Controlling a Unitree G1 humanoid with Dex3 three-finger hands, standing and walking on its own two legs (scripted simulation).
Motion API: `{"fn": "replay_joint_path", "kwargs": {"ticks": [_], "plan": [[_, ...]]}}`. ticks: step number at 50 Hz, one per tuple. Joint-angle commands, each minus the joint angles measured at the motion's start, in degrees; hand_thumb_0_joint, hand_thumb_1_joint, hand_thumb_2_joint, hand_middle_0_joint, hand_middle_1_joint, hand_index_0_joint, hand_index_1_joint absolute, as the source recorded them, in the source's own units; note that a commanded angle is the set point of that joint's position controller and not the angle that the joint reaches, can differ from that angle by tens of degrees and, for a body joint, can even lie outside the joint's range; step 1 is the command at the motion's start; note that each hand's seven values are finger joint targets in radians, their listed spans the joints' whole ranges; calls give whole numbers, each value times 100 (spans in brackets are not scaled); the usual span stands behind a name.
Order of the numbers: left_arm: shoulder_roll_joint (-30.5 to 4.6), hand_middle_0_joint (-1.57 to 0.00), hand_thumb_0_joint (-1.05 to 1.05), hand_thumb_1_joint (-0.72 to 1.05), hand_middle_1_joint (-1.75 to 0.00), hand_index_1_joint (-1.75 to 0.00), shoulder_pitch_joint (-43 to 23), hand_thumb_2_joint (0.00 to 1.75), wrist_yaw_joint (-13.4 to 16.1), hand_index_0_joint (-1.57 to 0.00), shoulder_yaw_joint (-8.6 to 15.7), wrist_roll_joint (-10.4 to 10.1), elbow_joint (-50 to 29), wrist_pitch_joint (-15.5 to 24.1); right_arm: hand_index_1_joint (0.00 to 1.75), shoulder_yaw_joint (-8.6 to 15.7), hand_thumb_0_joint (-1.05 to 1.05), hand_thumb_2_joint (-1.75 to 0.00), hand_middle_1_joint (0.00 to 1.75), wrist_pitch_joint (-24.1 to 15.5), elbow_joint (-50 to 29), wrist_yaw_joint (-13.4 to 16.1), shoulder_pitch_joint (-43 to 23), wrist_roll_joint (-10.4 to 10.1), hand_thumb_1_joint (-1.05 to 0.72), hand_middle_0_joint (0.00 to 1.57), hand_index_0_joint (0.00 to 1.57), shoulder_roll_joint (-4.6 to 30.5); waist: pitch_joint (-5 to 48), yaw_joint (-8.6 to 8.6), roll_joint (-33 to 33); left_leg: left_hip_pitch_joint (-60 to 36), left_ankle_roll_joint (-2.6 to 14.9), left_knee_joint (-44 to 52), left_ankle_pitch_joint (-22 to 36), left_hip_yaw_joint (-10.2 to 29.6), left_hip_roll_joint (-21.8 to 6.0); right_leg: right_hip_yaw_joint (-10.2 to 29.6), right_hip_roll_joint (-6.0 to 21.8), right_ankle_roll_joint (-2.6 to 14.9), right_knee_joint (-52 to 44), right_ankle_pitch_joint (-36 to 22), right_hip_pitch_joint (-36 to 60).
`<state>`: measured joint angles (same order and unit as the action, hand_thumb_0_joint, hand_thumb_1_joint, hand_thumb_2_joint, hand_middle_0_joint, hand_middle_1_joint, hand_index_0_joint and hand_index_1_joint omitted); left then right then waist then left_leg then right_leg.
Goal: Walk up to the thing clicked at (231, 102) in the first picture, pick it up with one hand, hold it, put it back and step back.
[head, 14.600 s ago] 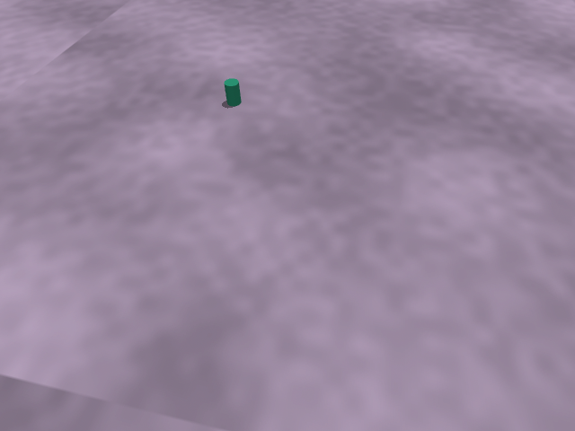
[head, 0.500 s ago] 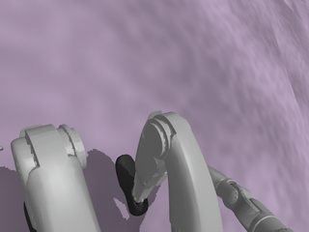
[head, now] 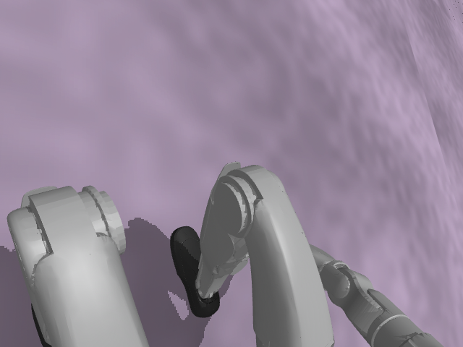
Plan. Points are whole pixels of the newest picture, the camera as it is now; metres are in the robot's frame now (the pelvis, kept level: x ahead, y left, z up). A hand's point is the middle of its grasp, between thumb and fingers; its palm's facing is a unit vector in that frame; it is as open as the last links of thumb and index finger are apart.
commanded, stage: close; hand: left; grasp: from the side
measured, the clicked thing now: out of the picture +0.40 +0.32 -0.21
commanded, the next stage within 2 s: settle in 0.22 s
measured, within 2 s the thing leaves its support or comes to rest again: leaves its support in 0.70 s
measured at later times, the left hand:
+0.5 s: hand out of the picture +0.39 +0.32 -0.18, palm faces +0.49 -0.87 -0.01, open 11.6 cm
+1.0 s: hand out of the picture +0.37 +0.34 -0.10, palm faces +0.48 -0.87 -0.04, open 11.7 cm
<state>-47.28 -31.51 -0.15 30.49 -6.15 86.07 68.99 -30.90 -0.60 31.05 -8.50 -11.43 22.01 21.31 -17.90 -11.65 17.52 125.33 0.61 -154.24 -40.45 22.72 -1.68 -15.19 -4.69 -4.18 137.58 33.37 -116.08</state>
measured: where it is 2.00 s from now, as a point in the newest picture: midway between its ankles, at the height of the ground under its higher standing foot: (145, 317)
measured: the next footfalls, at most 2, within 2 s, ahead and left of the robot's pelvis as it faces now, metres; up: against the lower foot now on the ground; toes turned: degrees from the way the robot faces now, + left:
none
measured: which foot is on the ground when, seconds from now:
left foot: down 0.00-1.00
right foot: down 0.00-1.00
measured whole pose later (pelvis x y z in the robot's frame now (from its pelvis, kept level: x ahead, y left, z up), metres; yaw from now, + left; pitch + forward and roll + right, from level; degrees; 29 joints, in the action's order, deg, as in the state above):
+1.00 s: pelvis +0.01 -0.01 +0.03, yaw +3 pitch +17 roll -16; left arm -37.5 -25.6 0.0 27.7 -6.1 57.1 49.2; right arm -19.0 2.0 34.8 -8.2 -4.0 15.8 19.1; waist -9.2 -8.1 10.5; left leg 126.8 0.0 -148.0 -40.2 18.2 -1.3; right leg -12.6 -2.1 -2.6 135.0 35.7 -118.1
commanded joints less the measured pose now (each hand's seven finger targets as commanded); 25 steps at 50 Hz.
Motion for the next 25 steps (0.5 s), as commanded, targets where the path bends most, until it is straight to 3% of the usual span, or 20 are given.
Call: {"fn": "replay_joint_path", "kwargs": {"ticks": [1, 5, 15, 18, 25], "plan": [[-1096, -70, 0, 29, -73, -73, -1356, 78, 186, -70, 88, 3, -732, 335, 30, 741, 0, -89, 30, 65, -28, 131, 61, 2, -87, 20, 20, 2150, 2707, -866, -3028, -1826, -208, 2128, 47, -394, -339, -659, -170, 381, -854, -429, 1103], [-1064, -79, 0, 30, -83, -84, -1443, 86, 207, -79, 69, 33, -778, 356, 30, 712, 0, -89, 30, 75, -23, 143, 71, 19, -87, 20, 20, 2090, 2820, -881, -3074, -1955, -209, 2102, 316, -440, -350, -624, -179, 392, -878, -616, 1181], [-1070, -98, 0, 25, -108, -109, -1600, 107, 243, -98, 32, 117, -824, 294, 30, 719, 0, -90, 30, 150, 14, 131, 119, 32, -88, 20, 20, 2112, 2821, -917, -3265, -2068, -244, 2194, 341, -400, -377, -641, -155, 409, -836, -610, 1165], [-1154, -101, 0, 17, -114, -117, -1579, 113, 250, -100, 69, 101, -865, 283, 30, 737, 0, -91, 30, 169, 10, 127, 108, 12, -90, 20, 20, 2123, 2863, -859, -3219, -2028, -231, 2186, 290, -402, -379, -628, -160, 414, -851, -563, 1156], [-1114, -104, 0, 17, -118, -121, -1583, 116, 166, -103, 77, 78, -1278, 247, 30, 791, 0, -91, 30, 177, 39, 110, 201, -13, -91, 20, 20, 2114, 3117, -783, -3443, -2239, -254, 2151, 631, -455, -375, -589, -153, 430, -794, -825, 1283]]}}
